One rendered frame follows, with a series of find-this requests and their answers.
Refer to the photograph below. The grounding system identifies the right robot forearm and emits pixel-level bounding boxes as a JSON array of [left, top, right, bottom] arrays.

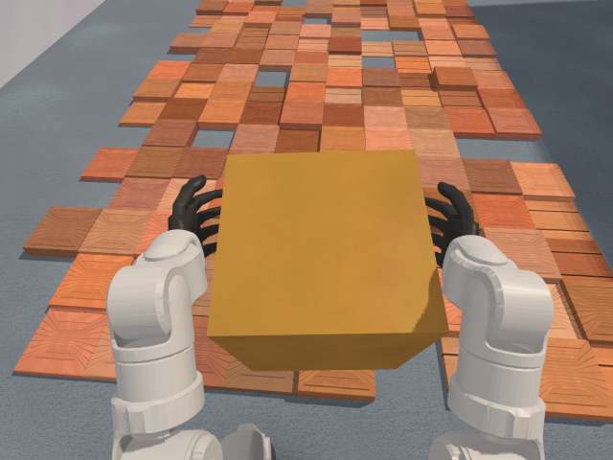
[[442, 235, 554, 460]]

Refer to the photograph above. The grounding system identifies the left robot forearm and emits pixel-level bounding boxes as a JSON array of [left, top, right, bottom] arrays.
[[105, 229, 208, 460]]

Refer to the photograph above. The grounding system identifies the robot left thigh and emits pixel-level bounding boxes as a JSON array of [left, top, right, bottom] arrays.
[[220, 429, 271, 460]]

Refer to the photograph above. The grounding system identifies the robot left upper arm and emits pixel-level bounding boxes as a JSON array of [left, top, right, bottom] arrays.
[[121, 429, 223, 460]]

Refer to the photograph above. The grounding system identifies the robot right upper arm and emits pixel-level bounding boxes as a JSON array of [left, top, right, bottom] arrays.
[[428, 432, 533, 460]]

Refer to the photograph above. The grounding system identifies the carton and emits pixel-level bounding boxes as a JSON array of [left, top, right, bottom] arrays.
[[207, 149, 449, 372]]

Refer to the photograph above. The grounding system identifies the robot left hand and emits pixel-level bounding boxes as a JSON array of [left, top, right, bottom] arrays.
[[168, 174, 223, 258]]

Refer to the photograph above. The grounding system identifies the robot right hand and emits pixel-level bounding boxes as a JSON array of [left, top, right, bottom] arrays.
[[424, 182, 479, 269]]

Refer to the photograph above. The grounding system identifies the robot left shin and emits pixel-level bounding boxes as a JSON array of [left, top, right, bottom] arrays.
[[237, 424, 262, 434]]

